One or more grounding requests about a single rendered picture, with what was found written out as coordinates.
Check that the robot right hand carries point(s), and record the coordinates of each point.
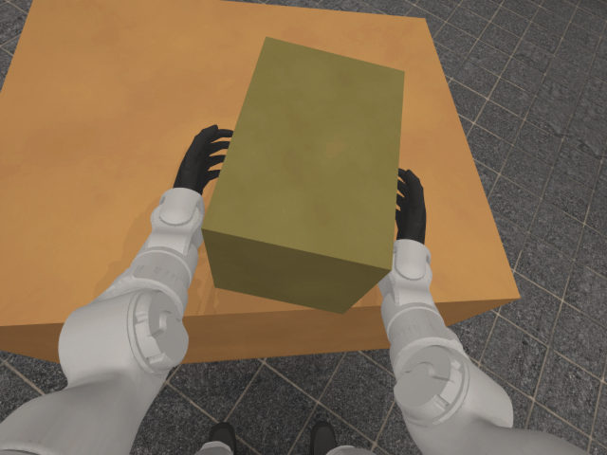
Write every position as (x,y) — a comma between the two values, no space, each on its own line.
(411,218)

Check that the robot right upper arm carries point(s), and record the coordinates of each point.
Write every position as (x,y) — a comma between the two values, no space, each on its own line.
(451,407)

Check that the pedestal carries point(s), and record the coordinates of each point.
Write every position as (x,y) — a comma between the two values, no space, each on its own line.
(102,101)

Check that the right robot forearm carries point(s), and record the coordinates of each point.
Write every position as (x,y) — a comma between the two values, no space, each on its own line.
(411,319)

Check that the left robot forearm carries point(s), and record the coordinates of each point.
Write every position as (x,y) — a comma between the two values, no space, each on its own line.
(168,258)

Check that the robot left hand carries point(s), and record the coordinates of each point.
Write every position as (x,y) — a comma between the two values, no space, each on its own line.
(193,172)

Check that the left robot shin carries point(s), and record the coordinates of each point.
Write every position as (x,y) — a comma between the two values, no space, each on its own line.
(215,443)

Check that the carton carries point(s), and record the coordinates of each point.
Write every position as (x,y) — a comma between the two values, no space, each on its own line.
(303,210)

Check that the right robot foot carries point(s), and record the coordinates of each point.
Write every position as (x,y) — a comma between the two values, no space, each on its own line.
(323,438)

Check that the robot left upper arm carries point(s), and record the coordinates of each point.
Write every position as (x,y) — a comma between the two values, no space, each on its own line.
(116,355)

